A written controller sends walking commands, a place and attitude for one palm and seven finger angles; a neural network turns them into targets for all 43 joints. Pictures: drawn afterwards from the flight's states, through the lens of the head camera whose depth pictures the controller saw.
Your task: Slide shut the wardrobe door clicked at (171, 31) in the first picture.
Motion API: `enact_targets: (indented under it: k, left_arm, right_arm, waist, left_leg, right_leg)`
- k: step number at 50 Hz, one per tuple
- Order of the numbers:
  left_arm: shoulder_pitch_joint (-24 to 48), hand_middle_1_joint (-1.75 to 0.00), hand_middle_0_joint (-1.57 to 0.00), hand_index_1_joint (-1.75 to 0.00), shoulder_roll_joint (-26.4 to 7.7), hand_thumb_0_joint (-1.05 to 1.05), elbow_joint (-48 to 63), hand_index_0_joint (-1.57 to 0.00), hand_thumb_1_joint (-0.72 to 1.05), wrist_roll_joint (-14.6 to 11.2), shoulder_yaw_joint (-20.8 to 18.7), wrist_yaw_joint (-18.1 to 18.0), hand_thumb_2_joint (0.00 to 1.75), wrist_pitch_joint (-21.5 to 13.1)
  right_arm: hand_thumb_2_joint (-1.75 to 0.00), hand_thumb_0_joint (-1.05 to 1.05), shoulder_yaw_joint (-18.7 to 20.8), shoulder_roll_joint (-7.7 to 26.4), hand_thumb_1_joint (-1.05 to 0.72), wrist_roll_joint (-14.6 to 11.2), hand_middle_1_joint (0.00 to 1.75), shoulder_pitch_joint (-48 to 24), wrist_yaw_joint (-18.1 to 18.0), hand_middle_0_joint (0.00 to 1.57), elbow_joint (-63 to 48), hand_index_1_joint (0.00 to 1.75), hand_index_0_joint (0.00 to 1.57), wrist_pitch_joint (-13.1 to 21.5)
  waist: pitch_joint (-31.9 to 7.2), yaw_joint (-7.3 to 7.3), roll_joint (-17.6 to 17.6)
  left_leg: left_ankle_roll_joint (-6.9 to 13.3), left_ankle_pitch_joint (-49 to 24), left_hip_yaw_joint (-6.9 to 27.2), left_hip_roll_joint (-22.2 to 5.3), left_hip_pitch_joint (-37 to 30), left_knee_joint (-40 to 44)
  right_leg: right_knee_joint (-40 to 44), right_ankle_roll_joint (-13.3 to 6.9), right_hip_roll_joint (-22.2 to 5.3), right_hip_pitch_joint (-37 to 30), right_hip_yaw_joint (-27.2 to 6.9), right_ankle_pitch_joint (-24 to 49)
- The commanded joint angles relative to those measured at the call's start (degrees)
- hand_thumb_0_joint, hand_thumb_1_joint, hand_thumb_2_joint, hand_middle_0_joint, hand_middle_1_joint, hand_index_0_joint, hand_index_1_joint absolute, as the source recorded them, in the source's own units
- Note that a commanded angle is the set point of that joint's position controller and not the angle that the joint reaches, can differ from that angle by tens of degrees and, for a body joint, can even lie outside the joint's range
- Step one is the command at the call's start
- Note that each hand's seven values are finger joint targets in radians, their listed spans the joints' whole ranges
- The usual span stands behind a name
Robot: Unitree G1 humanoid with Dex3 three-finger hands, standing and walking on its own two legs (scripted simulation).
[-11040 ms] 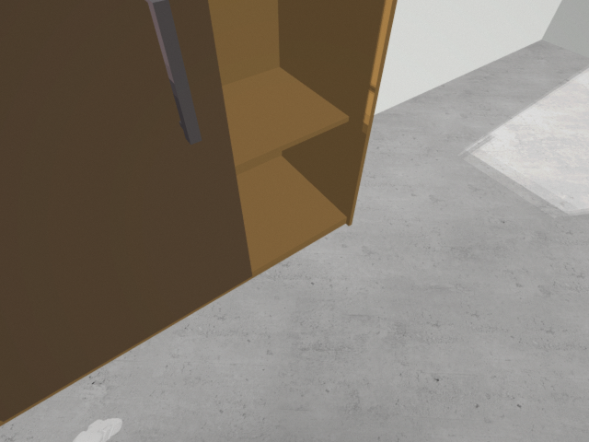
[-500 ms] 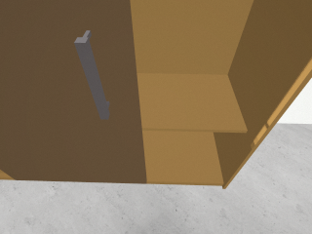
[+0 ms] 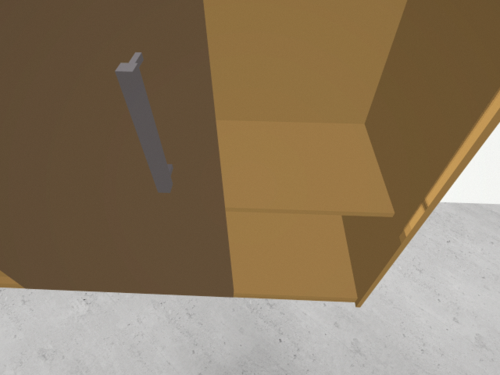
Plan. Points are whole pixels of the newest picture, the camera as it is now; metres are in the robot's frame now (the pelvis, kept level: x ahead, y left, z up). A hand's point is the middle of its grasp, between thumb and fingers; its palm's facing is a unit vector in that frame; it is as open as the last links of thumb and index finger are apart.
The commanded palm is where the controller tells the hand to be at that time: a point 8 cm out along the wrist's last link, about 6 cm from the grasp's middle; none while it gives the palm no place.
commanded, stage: look again from close up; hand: left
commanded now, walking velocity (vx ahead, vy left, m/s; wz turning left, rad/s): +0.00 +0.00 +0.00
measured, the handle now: (153, 130) +0.49 +0.21 +0.13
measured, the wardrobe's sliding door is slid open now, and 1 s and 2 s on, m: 0.50 0.50 0.50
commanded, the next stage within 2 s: raise the hand with hooked fingers in 0.12 s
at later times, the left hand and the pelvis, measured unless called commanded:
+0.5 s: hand (147, 313) +0.20 +0.16 +0.04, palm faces +0.08 -0.99 -0.08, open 7.7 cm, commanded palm +0.11 +0.23 -0.03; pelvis -0.05 -0.01 -0.03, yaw +1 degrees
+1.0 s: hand (113, 334) +0.17 +0.20 +0.03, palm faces -0.09 -1.00 -0.04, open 10.7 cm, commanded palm +0.13 +0.27 +0.04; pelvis -0.08 +0.00 -0.04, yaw +1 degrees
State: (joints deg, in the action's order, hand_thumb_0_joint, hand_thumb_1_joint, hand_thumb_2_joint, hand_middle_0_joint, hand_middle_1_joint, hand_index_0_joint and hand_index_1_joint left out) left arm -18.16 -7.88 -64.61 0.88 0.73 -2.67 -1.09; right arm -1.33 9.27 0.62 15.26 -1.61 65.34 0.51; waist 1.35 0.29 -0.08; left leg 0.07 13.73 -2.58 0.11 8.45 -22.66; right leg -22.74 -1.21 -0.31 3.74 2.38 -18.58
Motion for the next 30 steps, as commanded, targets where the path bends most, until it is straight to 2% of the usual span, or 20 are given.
enact_targets:
  k: [1,10,11,12,13,14,15,16,17,18,19,21,22,23,24,25,26,28,29,30]
  left_arm:
    - [-4.92,-0.3,-0.2,-0.3,-6.54,0.0,0.85,-0.2,0.9,-0.13,-1.03,-0.31,0.9,-0.72]
    - [-5.51,-0.3,-0.2,-0.3,-6.56,0.0,0.9,-0.2,0.9,-0.15,-1.02,-0.36,0.9,-0.85]
    - [-7.58,-0.3,-0.2,-0.3,-6.78,0.0,0.43,-0.2,0.9,1.11,-0.98,-2.19,0.9,-2.95]
    - [33.64,-0.32,-0.2,-0.32,-18.12,0.0,87.59,-0.2,0.88,-10.93,-4.23,-0.53,0.89,-14.45]
    - [28.36,-0.33,-0.2,-0.33,-21.5,0.0,86.27,-0.2,0.85,-7.9,-6.57,-2.74,0.88,-13.45]
    - [10.21,-0.34,-0.21,-0.34,-13.31,0.0,73.36,-0.21,0.83,-6.57,-4.41,-4.37,0.87,-9.65]
    - [-7.24,-0.36,-0.21,-0.36,-0.36,0.0,54.67,-0.21,0.81,-7.93,1.66,-4.21,0.86,-2.87]
    - [1.2,-0.37,-0.21,-0.37,-0.4,0.0,72.32,-0.21,0.78,-10.76,2.56,-2.91,0.85,-4.02]
    - [0.35,-0.39,-0.21,-0.39,-3.96,0.0,74.12,-0.21,0.76,-9.93,-0.44,-1.49,0.84,-6.06]
    - [-1.62,-0.4,-0.21,-0.4,-4.38,0.0,73.01,-0.21,0.74,-9.5,-1.08,-0.16,0.83,-8.18]
    - [-1.7,-0.42,-0.21,-0.42,-5.16,0.0,68.36,-0.21,0.71,-9.35,-3.21,0.63,0.82,-10.36]
    - [-12.32,-0.45,-0.22,-0.45,-0.25,0.0,52.95,-0.22,0.67,-11.24,-4.79,5.82,0.8,-15.96]
    - [-15.79,-0.47,-0.22,-0.47,-0.2,0.0,51.82,-0.22,0.64,-12.88,-5.78,9.42,0.79,-20.0]
    - [-20.2,-0.48,-0.22,-0.48,-2.93,0.0,49.7,-0.22,0.62,-14.33,-9.56,13.94,0.78,-23.0]
    - [-19.25,-0.5,-0.22,-0.5,-3.94,0.0,52.29,-0.22,0.6,-16.54,-10.2,18.69,0.77,-25.92]
    - [-17.31,-0.51,-0.22,-0.51,-8.32,0.0,52.29,-0.22,0.57,-18.33,-14.43,22.85,0.76,-27.45]
    - [-16.24,-0.53,-0.22,-0.53,-11.15,0.0,53.67,-0.22,0.55,-18.23,-17.39,24.48,0.75,-26.93]
    - [-11.11,-0.55,-0.23,-0.55,-16.09,0.0,60.43,-0.23,0.5,-17.98,-20.98,24.1,0.73,-23.57]
    - [-6.54,-0.57,-0.23,-0.57,-13.53,0.0,66.78,-0.23,0.48,-18.79,-17.89,23.18,0.72,-22.52]
    - [-2.31,-0.58,-0.23,-0.58,-13.83,0.0,70.23,-0.23,0.46,-18.83,-18.35,21.2,0.71,-22.41]
  right_arm:
    - [-0.9,0.0,0.84,4.9,-0.9,-0.27,0.3,3.82,-0.53,0.2,-1.42,0.3,0.2,0.86]
    - [-0.9,0.0,0.78,4.68,-0.9,-0.33,0.3,4.04,-0.53,0.2,-1.24,0.3,0.2,0.76]
    - [-0.9,0.0,1.28,5.9,-0.9,-0.34,0.3,-1.61,0.24,0.2,-5.57,0.3,0.2,1.75]
    - [-0.9,0.0,3.22,16.17,-0.9,-2.89,0.3,1.48,-2.39,0.2,-24.52,0.3,0.2,9.53]
    - [-0.9,0.0,0.54,10.76,-0.9,-3.53,0.3,-6.24,-4.58,0.2,-23.13,0.3,0.2,14.08]
    - [-0.9,0.0,3.69,12.11,-0.9,-1.03,0.3,-0.66,-4.39,0.2,-20.23,0.3,0.2,16.82]
    - [-0.9,0.0,2.95,8.22,-0.9,-3.44,0.3,-0.49,-3.74,0.2,-18.77,0.3,0.2,16.86]
    - [-0.9,0.0,3.56,9.95,-0.9,-4.11,0.3,-1.26,-3.61,0.2,-24.57,0.3,0.2,16.97]
    - [-0.9,0.0,4.48,11.7,-0.9,-3.44,0.3,-2.1,-3.96,0.2,-25.94,0.3,0.2,17.79]
    - [-0.9,0.0,4.61,12.16,-0.9,-2.49,0.3,-2.78,-4.01,0.2,-28.22,0.3,0.2,18.78]
    - [-0.9,0.0,4.95,12.42,-0.9,-1.23,0.3,-1.53,-3.66,0.2,-28.17,0.3,0.2,18.75]
    - [-0.9,0.0,5.52,11.86,-0.9,-0.86,0.3,-4.52,-2.62,0.2,-29.3,0.3,0.2,18.09]
    - [-0.9,0.0,5.8,11.79,-0.9,-0.91,0.3,-6.29,-1.9,0.2,-30.64,0.3,0.2,18.09]
    - [-0.9,0.0,6.37,11.85,-0.9,-1.48,0.3,-7.43,-0.96,0.2,-32.2,0.3,0.2,18.14]
    - [-0.9,0.0,6.29,12.62,-0.9,-1.56,0.3,-8.47,-0.14,0.2,-34.6,0.3,0.2,18.23]
    - [-0.9,0.0,6.42,13.49,-0.9,-1.82,0.3,-8.97,0.09,0.2,-36.72,0.3,0.2,18.05]
    - [-0.9,0.0,6.62,13.47,-0.9,-2.17,0.3,-9.49,0.03,0.2,-38.81,0.3,0.2,17.42]
    - [-0.9,0.0,6.15,12.93,-0.9,-2.48,0.3,-10.79,-0.37,0.2,-42.03,0.3,0.2,15.29]
    - [-0.9,0.0,5.44,12.05,-0.9,-2.71,0.3,-12.02,-0.83,0.2,-44.83,0.3,0.2,14.48]
    - [-0.9,0.0,5.38,11.34,-0.9,-2.8,0.3,-11.44,-1.39,0.2,-45.61,0.3,0.2,14.12]
  waist:
    - [2.28,0.11,0.82]
    - [2.09,0.15,1.37]
    - [5.45,1.48,3.81]
    - [-20.62,-6.11,-6.15]
    - [-15.3,-2.81,-14.62]
    - [-19.26,-0.98,-19.97]
    - [-9.93,-2.34,-7.97]
    - [-9.56,-1.59,-5.42]
    - [-12.58,-2.4,-1.09]
    - [-11.62,-2.92,2.45]
    - [-10.16,-4.04,9.31]
    - [-0.54,-1.16,21.21]
    - [-0.06,0.64,24.15]
    - [-1.95,3.95,20.09]
    - [-5.33,4.11,14.32]
    - [-8.04,3.93,10.59]
    - [-11.21,4.76,5.44]
    - [-13.68,5.67,0.15]
    - [-14.03,4.51,-0.52]
    - [-13.89,3.18,-0.6]
  left_leg:
    - [1.98,-15.41,4.27,-5.96,-1.78,2.04]
    - [1.69,-14.83,4.13,-5.94,-1.53,1.87]
    - [-0.04,-17.37,1.34,-5.28,5.74,-12.8]
    - [2.75,-23.81,0.92,-0.46,-11.24,-3.42]
    - [2.95,-27.09,-1.34,-1.32,-14.6,-3.88]
    - [1.7,-30.85,1.57,-2.64,-14.89,-2.56]
    - [2.29,-29.86,3.2,-3.62,-7.32,-2.78]
    - [2.27,-26.1,4.35,-2.75,-3.42,-5.23]
    - [2.24,-22.84,3.26,-1.96,-3.54,-7.51]
    - [2.65,-20.1,2.75,-0.39,-1.28,-9.72]
    - [2.42,-16.16,3.25,0.39,3.16,-12.11]
    - [1.15,-6.47,3.9,0.21,16.57,-14.82]
    - [0.72,-2.71,3.62,0.31,21.53,-16.49]
    - [0.1,-3.55,2.82,0.91,23.49,-17.99]
    - [-0.49,-3.35,2.02,1.65,24.53,-19.72]
    - [-0.91,-2.77,1.44,1.97,25.22,-21.29]
    - [-0.51,-2.62,0.0,2.54,25.21,-22.07]
    - [0.18,-0.34,-0.96,3.08,25.31,-22.72]
    - [0.64,2.05,-1.32,3.21,25.2,-22.63]
    - [0.93,3.63,-1.12,2.71,24.58,-23.04]
  right_leg:
    - [3.92,-0.59,-6.42,4.34,-4.34,18.95]
    - [4.18,-0.72,-6.38,3.92,-4.69,20.11]
    - [2.91,2.34,-9.08,7.41,-8.73,47.93]
    - [-3.91,0.31,-4.11,4.17,-3.85,41.32]
    - [-4.8,-0.43,-0.49,9.5,-3.26,27.84]
    - [-5.63,-1.43,-0.29,9.83,-1.73,15.28]
    - [-6.36,-0.19,-0.78,12.55,1.43,12.17]
    - [-6.81,0.32,-0.89,11.1,2.38,17.78]
    - [-6.69,0.72,-0.54,13.11,2.56,19.12]
    - [-7.07,1.0,-0.18,15.07,2.74,19.95]
    - [-7.99,1.63,0.01,19.46,2.93,19.03]
    - [-11.17,2.57,0.0,27.11,3.2,13.04]
    - [-12.58,2.83,-0.43,28.16,1.94,10.49]
    - [-15.03,1.72,-0.99,25.66,0.37,13.33]
    - [-17.02,1.14,-1.8,24.32,-0.99,14.91]
    - [-17.87,0.75,-2.81,22.44,-3.06,16.12]
    - [-18.32,0.57,-2.93,20.93,-3.9,14.97]
    - [-17.4,0.91,-2.8,20.99,-5.75,8.17]
    - [-16.18,1.01,-2.52,21.98,-6.4,2.14]
    - [-15.35,0.99,-2.05,23.83,-6.69,-2.56]
